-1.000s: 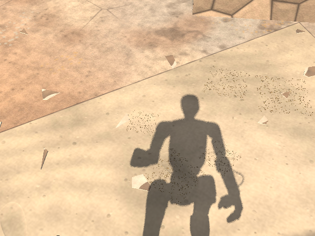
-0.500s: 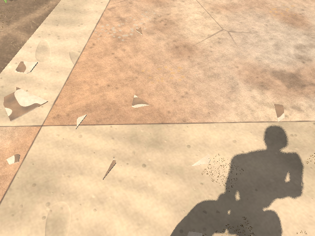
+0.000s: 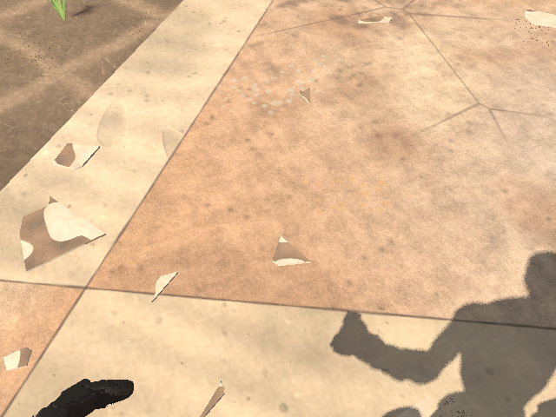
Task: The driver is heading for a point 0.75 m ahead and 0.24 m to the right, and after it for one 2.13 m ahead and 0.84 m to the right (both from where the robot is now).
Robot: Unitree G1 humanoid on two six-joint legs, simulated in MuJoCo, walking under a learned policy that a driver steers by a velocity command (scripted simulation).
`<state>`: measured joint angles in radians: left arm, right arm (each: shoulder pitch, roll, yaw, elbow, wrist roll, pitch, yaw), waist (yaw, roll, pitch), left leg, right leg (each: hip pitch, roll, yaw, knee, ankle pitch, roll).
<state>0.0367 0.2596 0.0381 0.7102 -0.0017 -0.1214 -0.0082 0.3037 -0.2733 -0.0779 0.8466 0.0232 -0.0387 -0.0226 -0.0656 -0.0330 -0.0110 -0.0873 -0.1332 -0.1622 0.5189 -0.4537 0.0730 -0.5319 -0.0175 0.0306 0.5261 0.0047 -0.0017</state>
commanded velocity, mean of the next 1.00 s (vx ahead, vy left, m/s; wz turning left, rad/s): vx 0.50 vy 0.00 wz -0.42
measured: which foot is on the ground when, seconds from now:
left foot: down 0.00-0.04, up 0.06-0.46, down 0.48-0.98, up 1.00-1.00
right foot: down 0.00-0.48, up 0.50-0.96, down 0.98-1.00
